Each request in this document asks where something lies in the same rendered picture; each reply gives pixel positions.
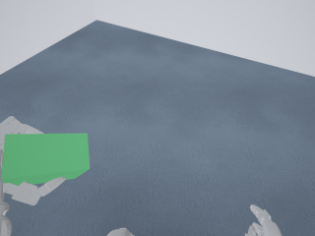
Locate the sponge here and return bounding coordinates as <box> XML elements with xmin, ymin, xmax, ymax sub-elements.
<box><xmin>1</xmin><ymin>133</ymin><xmax>90</xmax><ymax>186</ymax></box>

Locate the left robot forearm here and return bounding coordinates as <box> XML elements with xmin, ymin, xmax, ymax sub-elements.
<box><xmin>0</xmin><ymin>202</ymin><xmax>13</xmax><ymax>236</ymax></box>

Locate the robot left hand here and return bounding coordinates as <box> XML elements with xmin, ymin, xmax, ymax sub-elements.
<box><xmin>0</xmin><ymin>116</ymin><xmax>66</xmax><ymax>206</ymax></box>

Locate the robot right hand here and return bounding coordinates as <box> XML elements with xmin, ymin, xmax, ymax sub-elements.
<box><xmin>245</xmin><ymin>205</ymin><xmax>282</xmax><ymax>236</ymax></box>

